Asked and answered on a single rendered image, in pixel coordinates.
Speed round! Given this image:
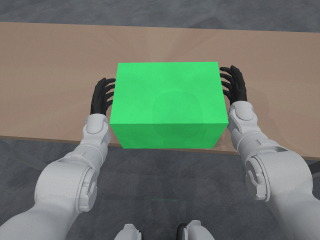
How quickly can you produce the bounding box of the robot left forearm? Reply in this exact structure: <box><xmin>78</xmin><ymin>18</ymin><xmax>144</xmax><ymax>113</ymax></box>
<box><xmin>34</xmin><ymin>113</ymin><xmax>111</xmax><ymax>202</ymax></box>

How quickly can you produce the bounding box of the right robot thigh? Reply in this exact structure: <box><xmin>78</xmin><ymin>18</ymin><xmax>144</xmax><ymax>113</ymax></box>
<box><xmin>182</xmin><ymin>225</ymin><xmax>215</xmax><ymax>240</ymax></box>

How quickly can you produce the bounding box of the carton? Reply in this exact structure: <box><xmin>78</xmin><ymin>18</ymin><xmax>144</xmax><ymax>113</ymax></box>
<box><xmin>109</xmin><ymin>62</ymin><xmax>229</xmax><ymax>149</ymax></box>

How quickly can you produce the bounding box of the right robot upper arm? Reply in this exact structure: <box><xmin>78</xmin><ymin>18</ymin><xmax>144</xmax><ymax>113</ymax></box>
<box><xmin>245</xmin><ymin>150</ymin><xmax>320</xmax><ymax>240</ymax></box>

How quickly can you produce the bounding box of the left robot shin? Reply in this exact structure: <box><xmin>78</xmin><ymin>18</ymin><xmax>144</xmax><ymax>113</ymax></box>
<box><xmin>123</xmin><ymin>224</ymin><xmax>137</xmax><ymax>231</ymax></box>

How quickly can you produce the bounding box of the table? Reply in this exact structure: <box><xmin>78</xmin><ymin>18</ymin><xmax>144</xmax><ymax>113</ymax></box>
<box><xmin>0</xmin><ymin>22</ymin><xmax>320</xmax><ymax>178</ymax></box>

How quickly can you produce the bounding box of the robot left hand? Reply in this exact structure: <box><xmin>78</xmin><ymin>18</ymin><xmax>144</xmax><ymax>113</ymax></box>
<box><xmin>90</xmin><ymin>77</ymin><xmax>116</xmax><ymax>116</ymax></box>

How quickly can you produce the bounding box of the robot right hand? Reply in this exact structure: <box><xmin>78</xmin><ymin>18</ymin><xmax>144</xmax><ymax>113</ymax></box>
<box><xmin>219</xmin><ymin>65</ymin><xmax>247</xmax><ymax>106</ymax></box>

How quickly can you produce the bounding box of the robot right forearm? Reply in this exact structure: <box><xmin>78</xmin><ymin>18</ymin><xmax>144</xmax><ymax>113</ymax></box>
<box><xmin>227</xmin><ymin>101</ymin><xmax>313</xmax><ymax>191</ymax></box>

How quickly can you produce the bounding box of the left robot upper arm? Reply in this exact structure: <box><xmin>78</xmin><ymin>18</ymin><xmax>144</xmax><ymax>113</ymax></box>
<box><xmin>0</xmin><ymin>161</ymin><xmax>98</xmax><ymax>240</ymax></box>

